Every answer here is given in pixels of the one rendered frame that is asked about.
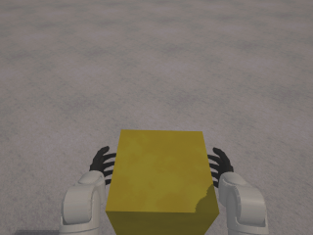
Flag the left robot hand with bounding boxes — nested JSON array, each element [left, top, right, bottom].
[[89, 146, 116, 185]]

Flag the right robot forearm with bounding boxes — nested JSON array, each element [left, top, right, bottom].
[[218, 171, 269, 235]]

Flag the carton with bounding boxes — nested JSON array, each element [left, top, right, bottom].
[[105, 129, 220, 235]]

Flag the left robot forearm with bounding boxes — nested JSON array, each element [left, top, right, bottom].
[[59, 170, 107, 235]]

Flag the right robot hand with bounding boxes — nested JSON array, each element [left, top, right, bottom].
[[207, 147, 234, 188]]

